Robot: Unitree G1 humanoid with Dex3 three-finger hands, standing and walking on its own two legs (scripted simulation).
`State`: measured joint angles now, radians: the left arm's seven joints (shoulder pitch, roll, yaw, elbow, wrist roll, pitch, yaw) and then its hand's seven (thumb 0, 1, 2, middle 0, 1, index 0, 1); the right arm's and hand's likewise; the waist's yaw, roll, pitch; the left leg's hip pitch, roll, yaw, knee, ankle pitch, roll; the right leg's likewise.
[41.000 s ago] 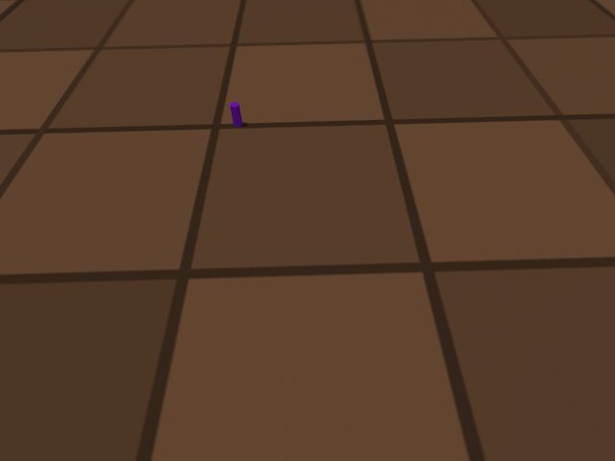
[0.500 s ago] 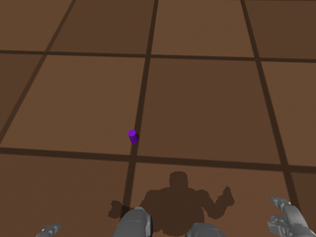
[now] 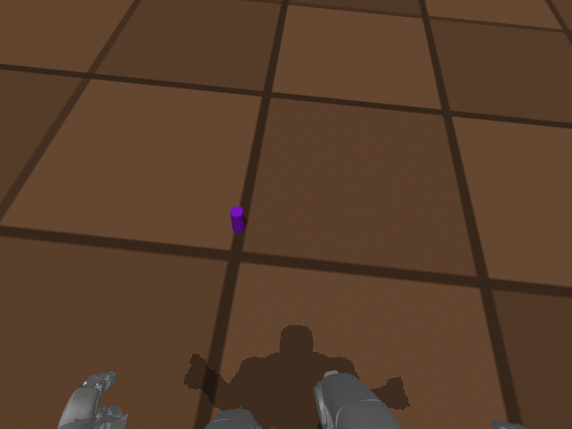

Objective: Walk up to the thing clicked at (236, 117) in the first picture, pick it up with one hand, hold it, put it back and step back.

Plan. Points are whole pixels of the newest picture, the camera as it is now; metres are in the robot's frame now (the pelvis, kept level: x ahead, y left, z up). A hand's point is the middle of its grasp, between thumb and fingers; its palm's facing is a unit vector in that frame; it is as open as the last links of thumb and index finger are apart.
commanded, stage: step back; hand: left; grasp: from above
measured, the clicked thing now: (237, 220) +0.83 +0.17 -0.70
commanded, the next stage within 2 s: stand in 1.60 s
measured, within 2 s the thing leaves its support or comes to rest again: neither
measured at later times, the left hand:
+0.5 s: hand out of the picture -0.08 +0.24 -0.13, palm faces -0.05 -0.90 -0.43, open 7.4 cm
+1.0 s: hand out of the picture -0.20 +0.22 -0.15, palm faces +0.03 -0.93 -0.35, open 7.4 cm
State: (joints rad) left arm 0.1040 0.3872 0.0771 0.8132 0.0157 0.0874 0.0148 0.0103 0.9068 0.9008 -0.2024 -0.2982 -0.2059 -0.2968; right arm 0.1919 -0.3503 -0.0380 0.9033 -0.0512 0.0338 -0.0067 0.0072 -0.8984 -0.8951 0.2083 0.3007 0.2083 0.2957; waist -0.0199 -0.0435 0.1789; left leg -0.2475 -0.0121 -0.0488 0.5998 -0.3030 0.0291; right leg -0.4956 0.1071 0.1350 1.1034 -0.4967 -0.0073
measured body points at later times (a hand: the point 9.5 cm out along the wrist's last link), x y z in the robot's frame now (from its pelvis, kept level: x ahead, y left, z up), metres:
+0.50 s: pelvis -0.18 -0.03 +0.00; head -0.13 -0.05 +0.45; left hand -0.08 +0.29 -0.10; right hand -0.10 -0.35 -0.13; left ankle -0.19 +0.11 -0.66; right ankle -0.14 -0.14 -0.73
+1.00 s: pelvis -0.25 -0.04 +0.00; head -0.25 -0.04 +0.45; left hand -0.20 +0.27 -0.13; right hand -0.15 -0.35 -0.12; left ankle -0.25 +0.08 -0.71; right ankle -0.23 -0.17 -0.73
